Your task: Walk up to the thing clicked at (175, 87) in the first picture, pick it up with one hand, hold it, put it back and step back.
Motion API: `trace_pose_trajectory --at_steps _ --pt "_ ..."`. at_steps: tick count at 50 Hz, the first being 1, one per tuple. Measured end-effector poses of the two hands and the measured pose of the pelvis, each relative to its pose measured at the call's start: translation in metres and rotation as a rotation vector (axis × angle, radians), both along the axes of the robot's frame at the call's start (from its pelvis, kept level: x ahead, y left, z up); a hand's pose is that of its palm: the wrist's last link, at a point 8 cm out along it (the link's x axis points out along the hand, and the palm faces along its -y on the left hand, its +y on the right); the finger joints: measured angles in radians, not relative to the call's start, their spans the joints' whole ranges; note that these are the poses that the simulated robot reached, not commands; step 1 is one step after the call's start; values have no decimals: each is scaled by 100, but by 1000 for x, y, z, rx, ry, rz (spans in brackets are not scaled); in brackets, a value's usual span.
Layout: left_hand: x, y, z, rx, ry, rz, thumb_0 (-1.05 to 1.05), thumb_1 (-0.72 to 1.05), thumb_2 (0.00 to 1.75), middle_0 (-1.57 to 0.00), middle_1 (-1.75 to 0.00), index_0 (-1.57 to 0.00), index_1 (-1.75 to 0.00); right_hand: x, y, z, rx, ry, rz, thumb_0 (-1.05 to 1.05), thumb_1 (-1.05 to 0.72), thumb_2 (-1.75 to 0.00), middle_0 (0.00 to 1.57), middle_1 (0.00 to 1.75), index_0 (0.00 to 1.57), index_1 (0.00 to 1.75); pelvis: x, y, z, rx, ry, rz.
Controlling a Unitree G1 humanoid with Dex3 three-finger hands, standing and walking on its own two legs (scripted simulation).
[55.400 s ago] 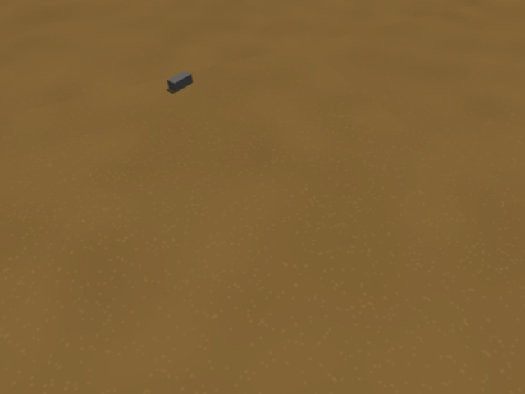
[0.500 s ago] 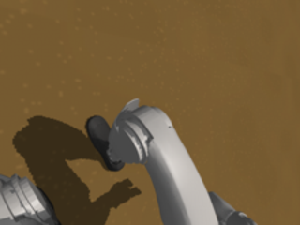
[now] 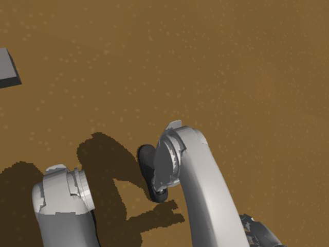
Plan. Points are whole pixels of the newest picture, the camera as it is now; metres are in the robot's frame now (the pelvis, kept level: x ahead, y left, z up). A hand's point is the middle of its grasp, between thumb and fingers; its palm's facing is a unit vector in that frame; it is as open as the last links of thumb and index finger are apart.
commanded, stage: go down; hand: left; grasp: from above
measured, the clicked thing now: out of the picture +0.57 +0.30 -0.33
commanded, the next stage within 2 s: none
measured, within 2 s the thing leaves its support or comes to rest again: neither
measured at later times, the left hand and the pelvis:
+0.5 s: hand out of the picture +0.52 +0.33 +0.00, palm faces -0.45 -0.08 -0.89, open 13.1 cm; pelvis -0.01 +0.00 +0.07, yaw +6 degrees
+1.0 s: hand out of the picture +0.51 +0.33 +0.08, palm faces -0.46 -0.10 -0.88, open 13.5 cm; pelvis +0.01 -0.01 +0.14, yaw +7 degrees
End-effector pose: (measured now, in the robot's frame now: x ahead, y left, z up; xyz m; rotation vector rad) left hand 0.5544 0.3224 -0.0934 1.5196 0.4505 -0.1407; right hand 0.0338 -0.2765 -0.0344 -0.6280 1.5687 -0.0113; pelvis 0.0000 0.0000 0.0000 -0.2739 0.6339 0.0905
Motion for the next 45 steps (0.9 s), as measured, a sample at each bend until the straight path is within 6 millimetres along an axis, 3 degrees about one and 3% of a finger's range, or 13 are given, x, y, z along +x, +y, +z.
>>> trace_pose_trajectory --at_steps 10,19,32,45 --pt "-20 -14 77 -54 33 -37 0 -19 71 -24 -97 -29 -92 34 5 10 20 -120 -20 0 -91 -89 20 30 20 30 -7 4 37 43 13 25" --pt "-25 -4 131 -25 46 -9 0 -29 78 -16 -106 -21 -101 31 3 19 9 -157 -75 0 -91 -90 20 30 20 30 -11 1 59 83 8 29" --pt "-27 5 174 -42 102 -27 0 -38 86 -9 -114 -14 -109 12 9 30 26 -105 -146 0 -91 -89 20 30 21 30 -3 -1 87 120 26 18" --pt "-36 6 219 -39 79 -14 0 -40 89 -7 -114 -12 -110 32 5 58 53 -151 -159 0 -91 -89 20 30 20 30 5 -5 123 144 10 13"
